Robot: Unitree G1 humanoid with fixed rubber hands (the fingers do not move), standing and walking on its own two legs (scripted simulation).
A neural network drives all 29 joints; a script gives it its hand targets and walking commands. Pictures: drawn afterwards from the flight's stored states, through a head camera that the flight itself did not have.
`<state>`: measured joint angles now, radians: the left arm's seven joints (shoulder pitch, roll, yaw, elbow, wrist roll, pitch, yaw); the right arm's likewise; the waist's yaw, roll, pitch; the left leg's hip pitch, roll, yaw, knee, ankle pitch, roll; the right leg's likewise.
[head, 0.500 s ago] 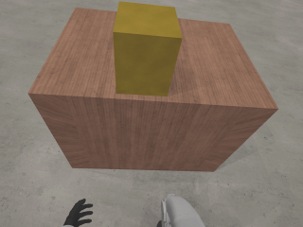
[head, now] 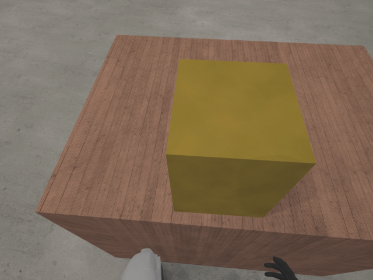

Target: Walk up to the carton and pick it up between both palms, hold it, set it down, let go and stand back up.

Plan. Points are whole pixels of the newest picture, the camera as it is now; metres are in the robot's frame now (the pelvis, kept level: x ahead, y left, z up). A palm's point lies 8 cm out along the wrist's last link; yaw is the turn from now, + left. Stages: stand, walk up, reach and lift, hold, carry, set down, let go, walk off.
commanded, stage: walk up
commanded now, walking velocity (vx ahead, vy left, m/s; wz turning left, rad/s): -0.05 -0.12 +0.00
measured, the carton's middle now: (224, 144) +0.35 -0.06 +0.08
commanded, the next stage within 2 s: none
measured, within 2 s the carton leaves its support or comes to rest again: neither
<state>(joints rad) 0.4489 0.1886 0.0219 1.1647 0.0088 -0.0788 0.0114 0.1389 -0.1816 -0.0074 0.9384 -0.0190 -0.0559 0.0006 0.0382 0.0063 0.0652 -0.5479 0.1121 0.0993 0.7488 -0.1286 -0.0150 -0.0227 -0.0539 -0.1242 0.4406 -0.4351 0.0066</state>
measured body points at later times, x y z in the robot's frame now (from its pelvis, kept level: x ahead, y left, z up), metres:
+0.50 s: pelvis +0.05 -0.05 +0.00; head +0.13 -0.10 +0.44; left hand +0.16 +0.20 -0.13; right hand -0.07 -0.31 -0.15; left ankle -0.01 +0.11 -0.68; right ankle +0.02 -0.17 -0.73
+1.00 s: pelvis -0.01 -0.03 +0.01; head -0.01 -0.02 +0.46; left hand -0.07 +0.20 -0.15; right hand +0.03 -0.25 -0.14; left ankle -0.09 +0.06 -0.73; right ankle +0.01 -0.17 -0.73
